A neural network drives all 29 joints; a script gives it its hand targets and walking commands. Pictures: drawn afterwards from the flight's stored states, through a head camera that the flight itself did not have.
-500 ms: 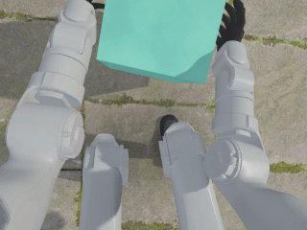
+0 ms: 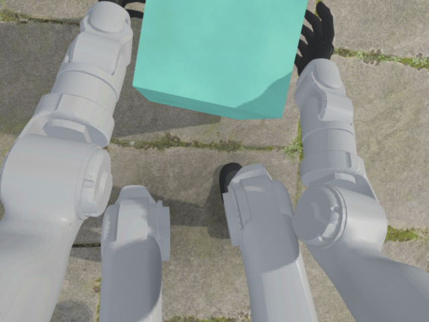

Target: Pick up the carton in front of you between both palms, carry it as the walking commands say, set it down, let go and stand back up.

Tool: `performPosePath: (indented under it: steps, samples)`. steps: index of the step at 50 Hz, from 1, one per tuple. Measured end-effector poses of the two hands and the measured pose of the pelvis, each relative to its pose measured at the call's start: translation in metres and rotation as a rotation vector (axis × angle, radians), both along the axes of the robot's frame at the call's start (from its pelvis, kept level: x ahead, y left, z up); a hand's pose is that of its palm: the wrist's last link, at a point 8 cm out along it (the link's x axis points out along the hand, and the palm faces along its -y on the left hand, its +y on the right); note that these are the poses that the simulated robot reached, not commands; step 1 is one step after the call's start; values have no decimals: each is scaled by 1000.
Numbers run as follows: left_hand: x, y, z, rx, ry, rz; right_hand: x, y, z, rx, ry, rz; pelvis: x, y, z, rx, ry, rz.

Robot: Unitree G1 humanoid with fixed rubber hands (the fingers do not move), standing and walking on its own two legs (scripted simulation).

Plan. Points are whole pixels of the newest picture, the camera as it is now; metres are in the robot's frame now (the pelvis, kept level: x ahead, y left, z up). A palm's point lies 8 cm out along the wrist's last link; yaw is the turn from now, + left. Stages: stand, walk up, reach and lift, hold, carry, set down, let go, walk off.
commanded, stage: set down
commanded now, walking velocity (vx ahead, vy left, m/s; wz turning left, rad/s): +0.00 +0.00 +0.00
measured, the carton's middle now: (211, 52) +0.51 -0.08 -0.25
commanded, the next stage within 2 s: let go in 2.00 s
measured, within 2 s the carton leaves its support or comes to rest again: rests again in 0.32 s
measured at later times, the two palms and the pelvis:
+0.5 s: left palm (119, 15) +0.56 +0.06 -0.19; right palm (313, 62) +0.47 -0.24 -0.18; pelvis +0.00 +0.00 -0.01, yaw +0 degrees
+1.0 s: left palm (89, 6) +0.57 +0.10 -0.20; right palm (327, 68) +0.46 -0.27 -0.19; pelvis -0.02 -0.01 -0.02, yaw -1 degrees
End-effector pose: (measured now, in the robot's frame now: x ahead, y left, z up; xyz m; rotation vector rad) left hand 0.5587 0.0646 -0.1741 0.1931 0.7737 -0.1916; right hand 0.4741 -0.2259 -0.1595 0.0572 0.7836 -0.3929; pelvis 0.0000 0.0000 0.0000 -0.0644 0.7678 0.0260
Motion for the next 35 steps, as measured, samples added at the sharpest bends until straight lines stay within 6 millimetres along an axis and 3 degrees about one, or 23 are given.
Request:
performPosePath:
  steps: [10, 35]
  samples:
    - [-2, 1, -12, 3, 18, -12, 0, -1, -10, 1, 22, 32, -1, 2, -4, -5, -25, 5]
    - [-2, -3, -19, -64, -15, -69, 0, -10, -21, -1, 36, 54, -7, -1, -14, -16, -78, 3]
